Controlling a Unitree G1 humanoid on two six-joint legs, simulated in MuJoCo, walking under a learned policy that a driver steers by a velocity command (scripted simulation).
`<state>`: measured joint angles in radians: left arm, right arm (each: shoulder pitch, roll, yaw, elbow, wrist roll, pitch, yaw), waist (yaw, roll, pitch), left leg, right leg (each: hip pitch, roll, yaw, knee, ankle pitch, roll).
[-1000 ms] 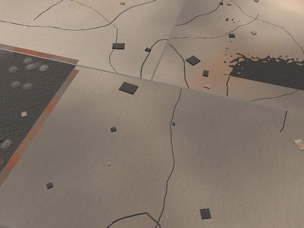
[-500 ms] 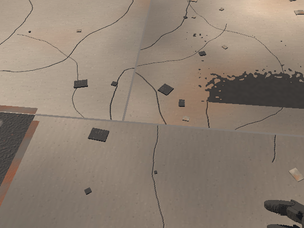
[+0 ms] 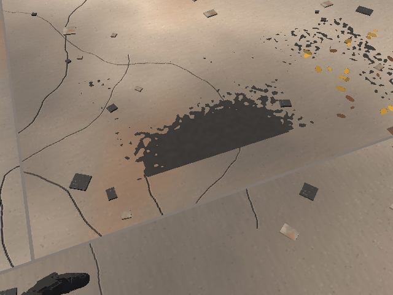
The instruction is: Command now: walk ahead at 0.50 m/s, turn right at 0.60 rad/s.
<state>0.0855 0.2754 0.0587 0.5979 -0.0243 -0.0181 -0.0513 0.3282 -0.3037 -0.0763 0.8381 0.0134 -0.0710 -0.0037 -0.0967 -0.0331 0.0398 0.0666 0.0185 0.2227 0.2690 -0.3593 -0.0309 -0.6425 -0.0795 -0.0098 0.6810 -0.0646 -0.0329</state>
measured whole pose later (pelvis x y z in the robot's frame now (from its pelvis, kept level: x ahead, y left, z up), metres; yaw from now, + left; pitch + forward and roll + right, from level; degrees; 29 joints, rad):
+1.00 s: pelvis +0.56 -0.05 +0.01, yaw -9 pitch +2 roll +1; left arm 0.08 0.26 0.04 0.68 -0.01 -0.07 -0.02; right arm 0.37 -0.27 -0.04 0.85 0.02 -0.07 0.01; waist -0.09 -0.04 0.02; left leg -0.04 -0.06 0.00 0.25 -0.25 0.05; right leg -0.63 -0.09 0.06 0.60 0.04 0.03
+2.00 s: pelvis +1.08 +0.00 +0.01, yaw +25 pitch +2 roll +0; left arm 0.02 0.29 0.05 0.72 0.00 -0.09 -0.02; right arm 0.35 -0.28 -0.07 0.72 0.02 -0.04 -0.01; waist -0.08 -0.04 0.03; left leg -0.12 -0.11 -0.15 0.36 -0.27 0.08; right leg -0.63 -0.05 0.10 0.59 0.05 0.06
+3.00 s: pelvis +1.51 +0.31 +0.01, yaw +39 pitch +1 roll +2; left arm 0.10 0.29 0.04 0.81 0.00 -0.06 -0.03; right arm 0.33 -0.27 -0.06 0.81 -0.01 -0.08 0.00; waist -0.06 -0.05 0.02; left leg 0.00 -0.06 0.09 0.22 -0.24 0.04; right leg -0.67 -0.10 0.03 0.66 0.08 0.01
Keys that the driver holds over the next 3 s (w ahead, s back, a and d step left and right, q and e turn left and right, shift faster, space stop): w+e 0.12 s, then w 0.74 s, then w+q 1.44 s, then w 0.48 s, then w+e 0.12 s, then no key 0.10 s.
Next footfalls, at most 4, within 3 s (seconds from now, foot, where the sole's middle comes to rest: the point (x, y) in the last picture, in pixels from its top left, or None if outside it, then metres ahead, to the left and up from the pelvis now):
0.06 right None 0.21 -0.11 -0.77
0.58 left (173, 269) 0.54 0.06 -0.77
1.10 right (245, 201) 0.78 -0.23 -0.77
1.62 left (166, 153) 1.03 0.06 -0.77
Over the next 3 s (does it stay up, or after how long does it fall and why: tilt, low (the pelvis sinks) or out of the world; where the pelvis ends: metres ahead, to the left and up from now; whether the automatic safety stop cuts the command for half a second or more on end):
stays up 1.51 0.31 0.01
